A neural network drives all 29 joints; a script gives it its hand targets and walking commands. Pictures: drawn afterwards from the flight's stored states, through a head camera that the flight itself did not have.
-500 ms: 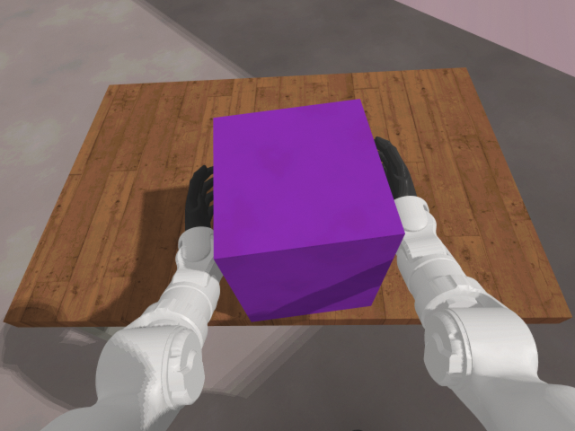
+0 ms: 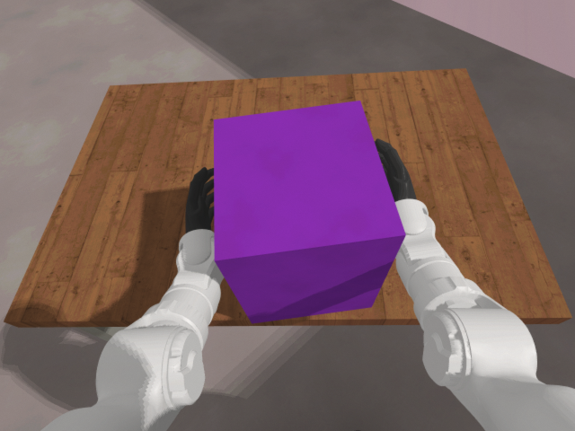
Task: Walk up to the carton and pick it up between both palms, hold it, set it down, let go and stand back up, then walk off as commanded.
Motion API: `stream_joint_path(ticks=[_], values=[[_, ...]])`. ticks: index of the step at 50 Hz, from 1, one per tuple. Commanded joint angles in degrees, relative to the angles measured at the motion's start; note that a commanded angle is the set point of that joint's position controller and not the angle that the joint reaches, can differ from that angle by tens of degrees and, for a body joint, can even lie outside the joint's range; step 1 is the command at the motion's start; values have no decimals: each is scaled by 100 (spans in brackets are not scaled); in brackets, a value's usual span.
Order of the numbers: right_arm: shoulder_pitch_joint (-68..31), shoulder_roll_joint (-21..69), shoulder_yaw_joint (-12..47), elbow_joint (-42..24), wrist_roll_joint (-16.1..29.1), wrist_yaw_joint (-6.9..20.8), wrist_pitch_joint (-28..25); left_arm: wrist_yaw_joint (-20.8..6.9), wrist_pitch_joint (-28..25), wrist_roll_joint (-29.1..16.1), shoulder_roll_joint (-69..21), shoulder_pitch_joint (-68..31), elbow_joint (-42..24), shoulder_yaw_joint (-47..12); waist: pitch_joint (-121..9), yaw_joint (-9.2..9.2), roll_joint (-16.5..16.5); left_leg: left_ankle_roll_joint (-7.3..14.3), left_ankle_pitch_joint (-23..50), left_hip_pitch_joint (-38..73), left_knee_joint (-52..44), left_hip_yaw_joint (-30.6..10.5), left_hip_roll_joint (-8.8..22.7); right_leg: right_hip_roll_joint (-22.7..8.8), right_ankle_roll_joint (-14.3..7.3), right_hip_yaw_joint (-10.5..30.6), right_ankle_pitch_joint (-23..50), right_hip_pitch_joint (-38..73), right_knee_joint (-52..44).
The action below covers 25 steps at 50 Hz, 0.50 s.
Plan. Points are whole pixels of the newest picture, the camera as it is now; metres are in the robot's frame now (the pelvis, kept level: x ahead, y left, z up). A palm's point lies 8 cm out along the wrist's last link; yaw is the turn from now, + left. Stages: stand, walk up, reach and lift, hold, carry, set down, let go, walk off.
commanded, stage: reach and lift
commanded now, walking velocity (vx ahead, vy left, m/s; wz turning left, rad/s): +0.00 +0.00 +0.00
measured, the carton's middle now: (300, 223) +0.41 +0.02 +0.02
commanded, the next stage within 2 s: none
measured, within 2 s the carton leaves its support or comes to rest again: leaves its support in 0.16 s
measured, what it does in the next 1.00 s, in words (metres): stands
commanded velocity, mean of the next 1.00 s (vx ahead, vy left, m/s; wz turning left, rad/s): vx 0.00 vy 0.00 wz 0.00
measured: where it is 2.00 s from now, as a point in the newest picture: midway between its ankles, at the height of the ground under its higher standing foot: outside the picture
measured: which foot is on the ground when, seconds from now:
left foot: down 0.00-1.00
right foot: down 0.00-1.00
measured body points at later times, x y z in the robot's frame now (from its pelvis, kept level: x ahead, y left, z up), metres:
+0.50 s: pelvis -0.01 +0.00 +0.00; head +0.07 -0.02 +0.44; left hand +0.40 +0.17 +0.04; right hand +0.44 -0.12 +0.06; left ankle -0.01 +0.13 -0.72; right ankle +0.02 -0.12 -0.72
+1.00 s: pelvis -0.01 +0.00 +0.00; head +0.06 -0.02 +0.44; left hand +0.40 +0.17 +0.04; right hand +0.43 -0.12 +0.05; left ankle -0.01 +0.13 -0.72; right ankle +0.02 -0.12 -0.72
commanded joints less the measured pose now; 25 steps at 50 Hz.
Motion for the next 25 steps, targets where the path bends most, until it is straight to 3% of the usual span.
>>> stream_joint_path(ticks=[1,9,25], values=[[-2767,4240,1327,-71,-529,874,-668,-1011,-615,775,-3698,-3569,-903,-1225,-4055,-264,-393,-312,2793,1747,73,307,-199,309,-46,-337,2979,3569,145],[-2882,4130,1490,17,-687,784,-1221,-1002,-893,862,-3698,-3688,-954,-1303,-4210,-231,-452,-298,2905,1831,25,300,-163,312,-25,-372,3275,3492,127],[-3098,3706,1209,677,-1095,760,-1899,-1077,-1206,891,-3489,-3829,-584,-1266,-4023,-217,-525,-141,2080,1732,-221,340,-144,377,-97,-445,2034,2774,-199]])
